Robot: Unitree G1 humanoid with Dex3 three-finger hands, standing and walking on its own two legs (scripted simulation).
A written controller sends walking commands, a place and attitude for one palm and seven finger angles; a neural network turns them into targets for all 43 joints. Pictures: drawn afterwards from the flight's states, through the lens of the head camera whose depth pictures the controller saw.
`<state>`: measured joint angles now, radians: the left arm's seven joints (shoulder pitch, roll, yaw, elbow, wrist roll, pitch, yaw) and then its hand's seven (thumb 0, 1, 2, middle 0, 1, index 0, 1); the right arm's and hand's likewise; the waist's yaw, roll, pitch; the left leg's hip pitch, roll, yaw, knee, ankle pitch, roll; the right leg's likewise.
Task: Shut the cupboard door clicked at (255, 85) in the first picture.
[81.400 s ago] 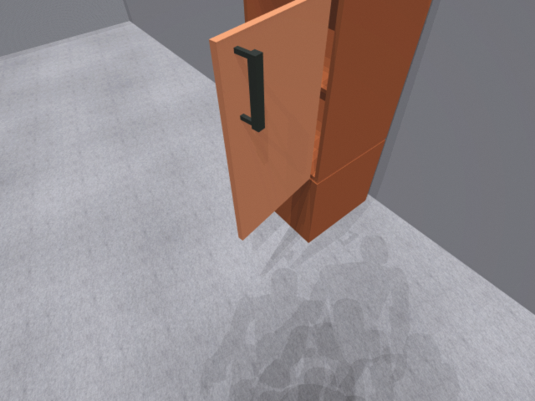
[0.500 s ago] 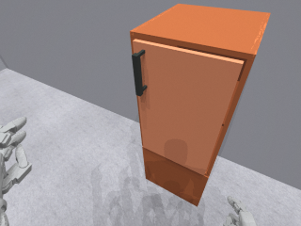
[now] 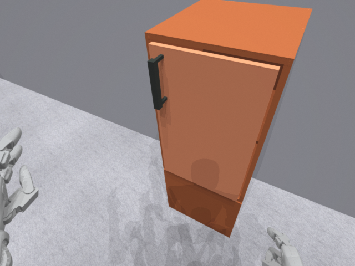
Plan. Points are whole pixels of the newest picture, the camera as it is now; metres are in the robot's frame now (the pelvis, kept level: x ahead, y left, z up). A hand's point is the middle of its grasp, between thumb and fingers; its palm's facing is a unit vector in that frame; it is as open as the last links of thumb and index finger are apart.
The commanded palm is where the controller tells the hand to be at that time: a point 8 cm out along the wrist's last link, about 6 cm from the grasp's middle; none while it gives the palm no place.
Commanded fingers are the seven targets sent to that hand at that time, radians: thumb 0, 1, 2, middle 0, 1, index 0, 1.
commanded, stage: step back with the hand held close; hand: left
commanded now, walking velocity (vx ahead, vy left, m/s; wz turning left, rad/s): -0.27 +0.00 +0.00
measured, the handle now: (159, 83) +0.57 +0.12 +0.14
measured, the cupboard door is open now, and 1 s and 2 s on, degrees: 0 0 0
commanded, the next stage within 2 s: stop stepping back and stand still in 1.28 s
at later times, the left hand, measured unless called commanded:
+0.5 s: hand (8, 216) +0.15 +0.29 +0.15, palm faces +0.44 -0.76 -0.47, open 7.4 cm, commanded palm +0.09 +0.32 +0.17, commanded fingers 0.00 0.90 0.90 -0.20 -0.30 -0.20 -0.30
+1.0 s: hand out of the picture +0.07 +0.29 +0.16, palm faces +0.52 -0.74 -0.43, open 7.4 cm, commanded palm +0.00 +0.33 +0.17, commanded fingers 0.00 0.90 0.90 -0.20 -0.30 -0.20 -0.30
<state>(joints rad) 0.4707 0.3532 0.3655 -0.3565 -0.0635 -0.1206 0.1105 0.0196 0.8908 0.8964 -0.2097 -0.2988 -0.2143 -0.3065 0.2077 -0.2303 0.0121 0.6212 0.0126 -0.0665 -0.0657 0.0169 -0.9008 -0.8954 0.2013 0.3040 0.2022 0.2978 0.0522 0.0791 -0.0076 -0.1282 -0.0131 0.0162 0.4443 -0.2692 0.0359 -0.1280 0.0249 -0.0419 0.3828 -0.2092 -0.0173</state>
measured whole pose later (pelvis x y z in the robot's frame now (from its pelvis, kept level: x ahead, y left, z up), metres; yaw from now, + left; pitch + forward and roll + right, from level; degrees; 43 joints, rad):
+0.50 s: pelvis -0.06 +0.02 -0.02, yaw -1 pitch +0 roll -1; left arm 0.52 0.42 0.44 -0.45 -0.03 -0.18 0.15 0.02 0.89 0.90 -0.21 -0.30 -0.22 -0.31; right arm 0.24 -0.23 0.00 0.53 0.02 0.00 -0.09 0.02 -0.90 -0.90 0.20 0.30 0.20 0.30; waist 0.00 0.00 -0.02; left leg -0.37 -0.04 0.06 0.65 -0.28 0.08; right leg -0.39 -0.01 0.00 0.62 -0.22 0.02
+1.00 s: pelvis -0.12 +0.02 -0.03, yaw +3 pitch -1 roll +0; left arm 0.47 0.41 0.46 -0.50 -0.01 -0.26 0.17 0.02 0.89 0.90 -0.21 -0.30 -0.21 -0.31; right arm 0.24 -0.23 -0.01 0.61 0.00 -0.06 -0.05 0.02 -0.90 -0.90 0.20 0.30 0.20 0.30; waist -0.01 -0.03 0.02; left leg -0.52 -0.04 0.08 0.77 -0.41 0.04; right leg -0.50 -0.01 0.02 0.68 -0.17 0.01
